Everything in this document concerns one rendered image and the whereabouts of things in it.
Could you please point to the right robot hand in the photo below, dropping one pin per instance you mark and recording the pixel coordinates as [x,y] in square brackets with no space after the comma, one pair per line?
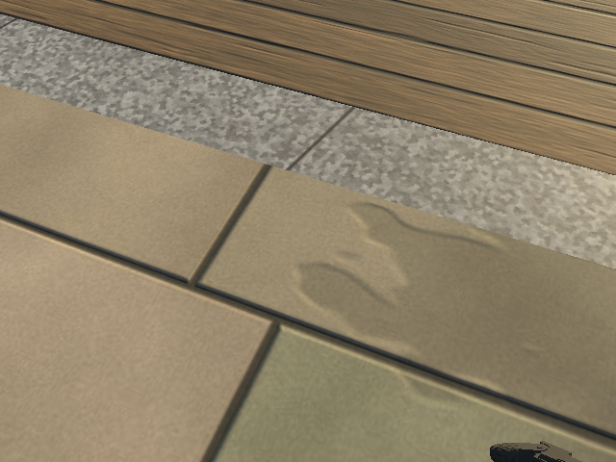
[527,452]

